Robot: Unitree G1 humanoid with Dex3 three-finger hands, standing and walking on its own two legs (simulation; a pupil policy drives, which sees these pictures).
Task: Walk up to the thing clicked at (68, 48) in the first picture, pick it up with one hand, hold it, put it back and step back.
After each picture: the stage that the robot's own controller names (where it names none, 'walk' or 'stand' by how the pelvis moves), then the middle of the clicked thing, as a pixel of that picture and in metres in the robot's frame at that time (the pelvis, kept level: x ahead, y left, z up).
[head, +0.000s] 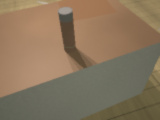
stand; (67, 31) +0.72 +0.12 -0.02
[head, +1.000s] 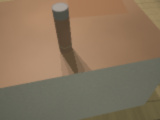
rise first; (63, 30) +0.65 +0.15 +0.00
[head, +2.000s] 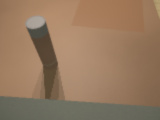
rise first; (44, 46) +0.51 +0.22 +0.01
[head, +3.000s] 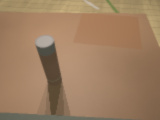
stand; (50, 63) +0.49 +0.18 -0.02
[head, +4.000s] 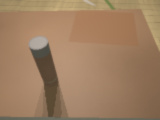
stand; (45, 64) +0.47 +0.19 -0.02
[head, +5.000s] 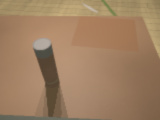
stand; (47, 65) +0.49 +0.19 -0.03
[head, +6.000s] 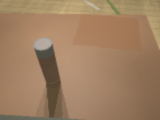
stand; (48, 65) +0.48 +0.18 -0.03
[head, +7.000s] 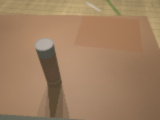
rise first; (50, 65) +0.48 +0.18 -0.03
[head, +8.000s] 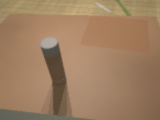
rise first; (54, 63) +0.49 +0.18 -0.02
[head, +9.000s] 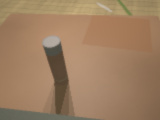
go down; (57, 63) +0.49 +0.17 -0.02
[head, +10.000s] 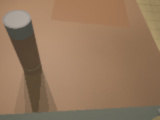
go down; (26, 48) +0.47 +0.17 +0.04
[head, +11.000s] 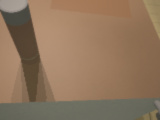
close in; (23, 35) +0.49 +0.17 +0.06
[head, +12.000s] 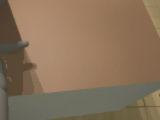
close; (1, 21) +0.51 +0.18 +0.09
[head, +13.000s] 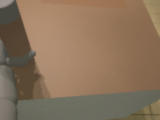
lift; (14, 37) +0.48 +0.17 +0.08
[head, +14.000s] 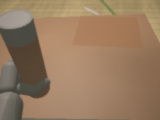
lift; (29, 61) +0.32 +0.16 +0.21
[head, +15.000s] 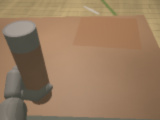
hold; (32, 68) +0.32 +0.16 +0.17
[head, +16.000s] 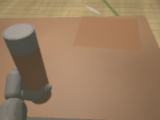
hold; (32, 69) +0.33 +0.17 +0.16
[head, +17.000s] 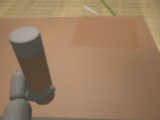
crouch; (36, 70) +0.33 +0.16 +0.15
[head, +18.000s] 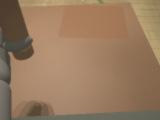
crouch; (12, 22) +0.48 +0.20 +0.20
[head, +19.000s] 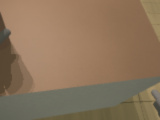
lower; out of the picture +0.54 +0.20 +0.10
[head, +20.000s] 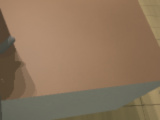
lower; out of the picture +0.52 +0.20 +0.09
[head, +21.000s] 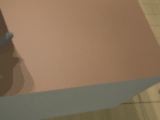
lower; out of the picture +0.53 +0.20 +0.09
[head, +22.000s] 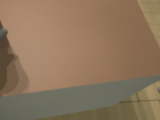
lower; out of the picture +0.54 +0.21 +0.10
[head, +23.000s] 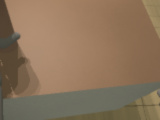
open; out of the picture +0.53 +0.19 +0.09
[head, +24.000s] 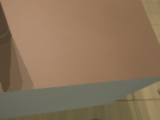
rise; out of the picture +0.53 +0.20 +0.10
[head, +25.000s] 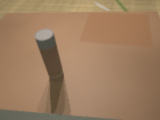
sink last; (51, 58) +0.50 +0.19 +0.03
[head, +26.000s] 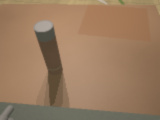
stand; (50, 50) +0.51 +0.19 +0.03
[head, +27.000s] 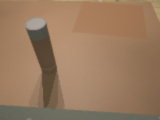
stand; (43, 49) +0.50 +0.19 +0.04
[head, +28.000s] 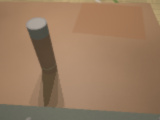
stand; (44, 49) +0.51 +0.19 +0.04
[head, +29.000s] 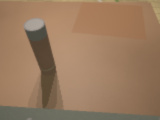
stand; (42, 50) +0.50 +0.20 +0.04
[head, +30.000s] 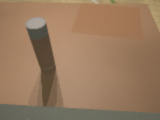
stand; (43, 49) +0.51 +0.19 +0.04
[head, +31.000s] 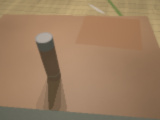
stand; (49, 59) +0.53 +0.19 -0.02
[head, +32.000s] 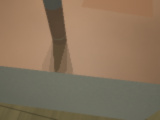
walk; (56, 20) +0.63 +0.14 +0.01
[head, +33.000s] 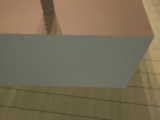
walk; out of the picture +0.86 +0.25 +0.01
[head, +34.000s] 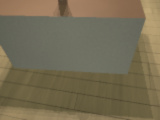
stand; out of the picture +1.15 +0.22 +0.00
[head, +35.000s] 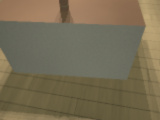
stand; out of the picture +1.14 +0.20 -0.02
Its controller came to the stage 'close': yes
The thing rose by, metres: 0.20
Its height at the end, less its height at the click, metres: +0.00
